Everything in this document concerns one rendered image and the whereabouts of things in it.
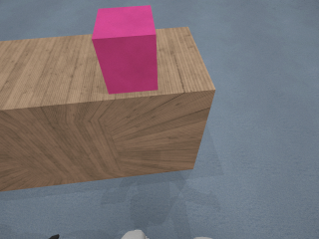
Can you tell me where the carton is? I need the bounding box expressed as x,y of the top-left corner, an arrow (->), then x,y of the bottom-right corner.
92,5 -> 159,95

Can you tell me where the pedestal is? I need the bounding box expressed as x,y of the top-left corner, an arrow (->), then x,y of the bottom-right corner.
0,27 -> 215,192

